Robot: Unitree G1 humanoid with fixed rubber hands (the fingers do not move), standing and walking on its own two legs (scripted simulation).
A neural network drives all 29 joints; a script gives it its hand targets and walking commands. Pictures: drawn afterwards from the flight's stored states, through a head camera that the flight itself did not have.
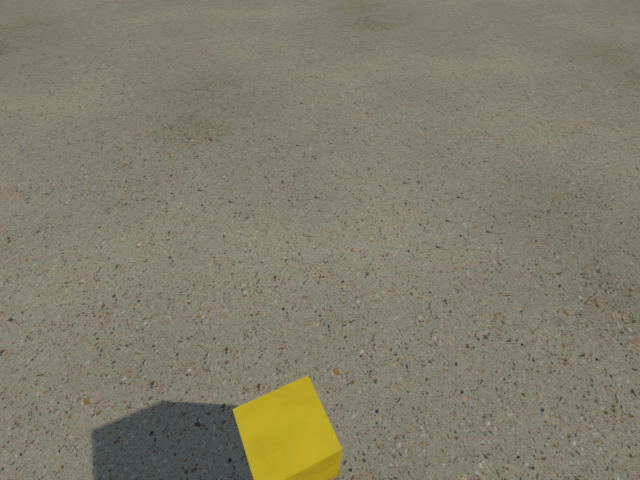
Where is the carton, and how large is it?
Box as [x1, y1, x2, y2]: [233, 375, 341, 479]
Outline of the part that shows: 308,375 233,409 253,479 331,479 338,474 341,447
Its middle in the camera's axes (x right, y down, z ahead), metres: -0.09 +0.56 +1.03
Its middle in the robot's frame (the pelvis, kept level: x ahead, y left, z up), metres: +0.37 +0.11 -0.65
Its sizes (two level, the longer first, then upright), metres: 0.210 0.200 0.250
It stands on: the floor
